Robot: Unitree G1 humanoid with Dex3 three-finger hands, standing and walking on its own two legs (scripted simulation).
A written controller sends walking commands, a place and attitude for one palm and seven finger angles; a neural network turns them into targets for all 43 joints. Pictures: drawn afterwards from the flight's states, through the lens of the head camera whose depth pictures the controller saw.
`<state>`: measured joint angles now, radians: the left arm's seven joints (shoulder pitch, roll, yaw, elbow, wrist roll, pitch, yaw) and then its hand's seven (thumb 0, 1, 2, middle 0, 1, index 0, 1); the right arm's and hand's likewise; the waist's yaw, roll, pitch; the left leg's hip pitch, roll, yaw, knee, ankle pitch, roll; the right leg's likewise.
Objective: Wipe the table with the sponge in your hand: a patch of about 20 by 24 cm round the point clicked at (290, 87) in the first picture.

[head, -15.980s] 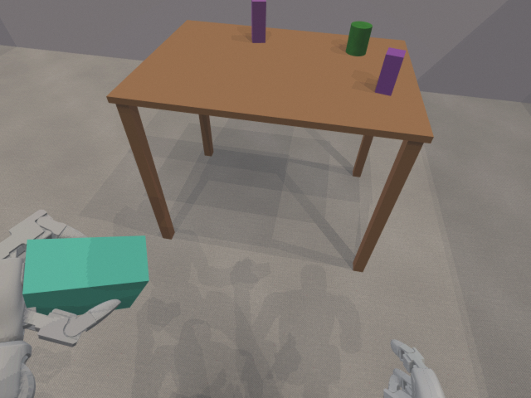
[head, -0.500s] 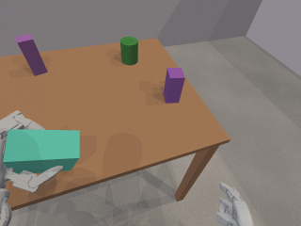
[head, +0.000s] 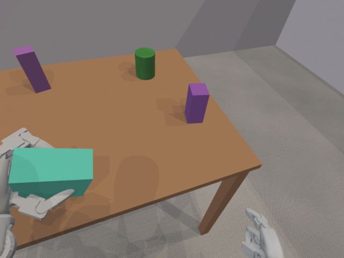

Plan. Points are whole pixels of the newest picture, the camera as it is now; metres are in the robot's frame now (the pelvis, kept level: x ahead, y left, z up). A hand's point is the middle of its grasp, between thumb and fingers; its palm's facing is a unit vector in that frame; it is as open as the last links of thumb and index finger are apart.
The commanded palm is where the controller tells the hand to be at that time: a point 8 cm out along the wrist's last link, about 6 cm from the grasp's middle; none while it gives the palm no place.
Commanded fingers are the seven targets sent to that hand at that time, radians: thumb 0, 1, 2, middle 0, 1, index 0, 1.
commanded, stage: shuffle to correct the standing spot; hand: left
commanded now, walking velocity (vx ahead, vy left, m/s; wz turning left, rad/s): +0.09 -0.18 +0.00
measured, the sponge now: (64, 175) +0.22 +0.22 +0.13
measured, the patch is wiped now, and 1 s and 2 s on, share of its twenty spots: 0.00 0.00 0.00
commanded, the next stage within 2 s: come to a stop and stand still in 0.42 s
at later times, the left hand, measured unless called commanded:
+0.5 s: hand (87, 160) +0.25 +0.18 +0.15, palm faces +0.29 -0.88 -0.38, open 9.7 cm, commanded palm +0.19 +0.23 +0.17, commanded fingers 0.00 0.10 1.30 -1.20 -1.60 -1.20 -1.60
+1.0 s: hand (73, 177) +0.22 +0.20 +0.14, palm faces +0.35 -0.84 -0.41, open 9.7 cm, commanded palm +0.17 +0.24 +0.17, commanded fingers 0.00 0.10 1.30 -1.20 -1.60 -1.20 -1.60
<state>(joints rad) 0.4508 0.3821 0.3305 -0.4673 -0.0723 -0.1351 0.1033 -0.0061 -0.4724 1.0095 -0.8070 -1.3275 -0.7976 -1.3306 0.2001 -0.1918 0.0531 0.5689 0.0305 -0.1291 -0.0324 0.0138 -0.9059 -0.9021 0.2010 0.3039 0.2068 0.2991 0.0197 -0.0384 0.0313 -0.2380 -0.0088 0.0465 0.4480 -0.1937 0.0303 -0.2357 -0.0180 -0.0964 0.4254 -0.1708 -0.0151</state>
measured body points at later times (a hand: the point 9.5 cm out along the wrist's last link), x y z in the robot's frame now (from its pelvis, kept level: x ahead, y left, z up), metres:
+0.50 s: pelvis +0.03 -0.05 +0.00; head +0.04 -0.05 +0.45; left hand +0.23 +0.23 +0.17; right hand +0.20 -0.28 -0.08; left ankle +0.03 +0.10 -0.74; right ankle +0.04 -0.11 -0.74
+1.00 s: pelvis +0.01 -0.04 +0.00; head +0.02 -0.06 +0.45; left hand +0.19 +0.24 +0.17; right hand +0.20 -0.27 -0.09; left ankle +0.03 +0.10 -0.74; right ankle +0.04 -0.11 -0.74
